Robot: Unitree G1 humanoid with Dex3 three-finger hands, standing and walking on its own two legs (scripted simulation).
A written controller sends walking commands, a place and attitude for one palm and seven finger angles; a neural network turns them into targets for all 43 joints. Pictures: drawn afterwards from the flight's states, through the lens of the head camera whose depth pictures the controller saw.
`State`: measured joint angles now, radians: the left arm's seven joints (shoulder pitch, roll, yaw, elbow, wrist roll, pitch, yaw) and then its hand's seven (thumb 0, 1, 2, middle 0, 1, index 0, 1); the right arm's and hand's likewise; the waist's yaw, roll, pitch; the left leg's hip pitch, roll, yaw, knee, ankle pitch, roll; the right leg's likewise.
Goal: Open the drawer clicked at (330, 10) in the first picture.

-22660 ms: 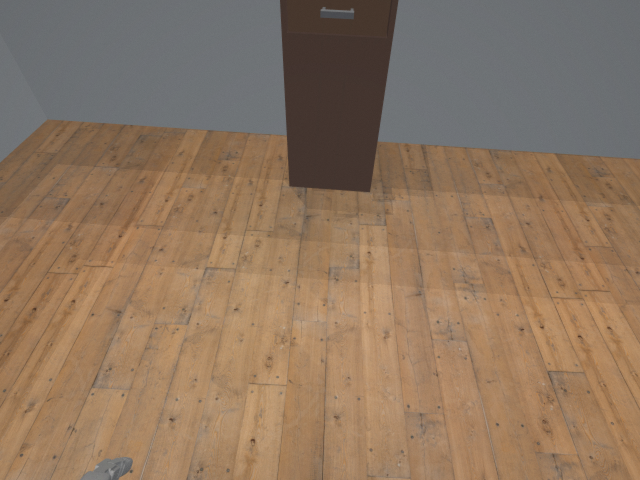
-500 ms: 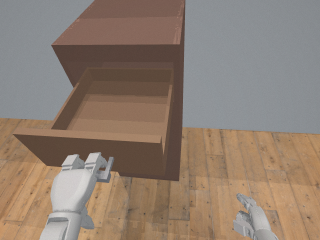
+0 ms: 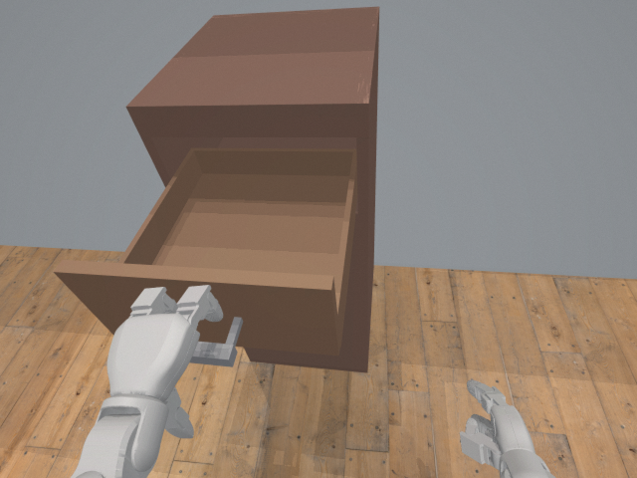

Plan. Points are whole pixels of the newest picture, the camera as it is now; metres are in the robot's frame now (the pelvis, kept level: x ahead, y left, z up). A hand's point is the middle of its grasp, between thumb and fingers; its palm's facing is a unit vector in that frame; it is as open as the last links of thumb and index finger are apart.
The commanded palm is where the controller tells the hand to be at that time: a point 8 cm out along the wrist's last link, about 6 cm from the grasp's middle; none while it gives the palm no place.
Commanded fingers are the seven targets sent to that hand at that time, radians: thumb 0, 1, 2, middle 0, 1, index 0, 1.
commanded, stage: lift the hand off the handle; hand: left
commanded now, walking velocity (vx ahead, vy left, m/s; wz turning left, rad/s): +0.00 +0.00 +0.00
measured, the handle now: (196, 337) +0.26 +0.21 +0.04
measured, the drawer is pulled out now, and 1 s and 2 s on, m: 0.30 0.30 0.30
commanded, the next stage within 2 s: draw the hand back to the body in 0.96 s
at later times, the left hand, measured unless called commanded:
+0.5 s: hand (158, 318) +0.23 +0.20 +0.14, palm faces +0.18 -0.09 -0.98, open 13.7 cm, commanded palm +0.19 +0.20 +0.20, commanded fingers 0.00 -0.50 0.30 -0.30 -1.20 -0.30 -1.20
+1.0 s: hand (142, 285) +0.24 +0.20 +0.19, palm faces +0.17 -0.08 -0.98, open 13.8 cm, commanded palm +0.19 +0.20 +0.24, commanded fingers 0.00 -0.50 0.30 -0.30 -1.20 -0.30 -1.20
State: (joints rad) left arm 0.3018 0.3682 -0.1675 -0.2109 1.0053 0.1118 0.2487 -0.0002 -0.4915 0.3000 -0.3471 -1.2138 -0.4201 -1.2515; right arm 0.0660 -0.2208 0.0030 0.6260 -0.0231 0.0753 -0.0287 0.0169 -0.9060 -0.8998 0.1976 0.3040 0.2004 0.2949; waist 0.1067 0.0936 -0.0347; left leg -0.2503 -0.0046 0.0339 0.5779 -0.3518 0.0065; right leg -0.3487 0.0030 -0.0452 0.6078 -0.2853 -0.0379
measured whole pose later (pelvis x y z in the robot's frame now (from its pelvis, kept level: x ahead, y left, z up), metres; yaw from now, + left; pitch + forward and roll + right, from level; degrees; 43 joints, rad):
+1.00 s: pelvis -0.02 -0.01 +0.01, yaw +0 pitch -4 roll +1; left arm 0.09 0.54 -0.02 -0.44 0.80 0.20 -0.11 0.00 -0.49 0.30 -0.32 -1.21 -0.32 -1.20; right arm 0.02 -0.28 0.04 0.61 0.04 0.13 0.02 0.02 -0.91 -0.90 0.20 0.30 0.20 0.29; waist 0.10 0.15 0.01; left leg -0.10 0.00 0.02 0.41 -0.25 0.00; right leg -0.19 0.01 -0.05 0.44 -0.19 -0.05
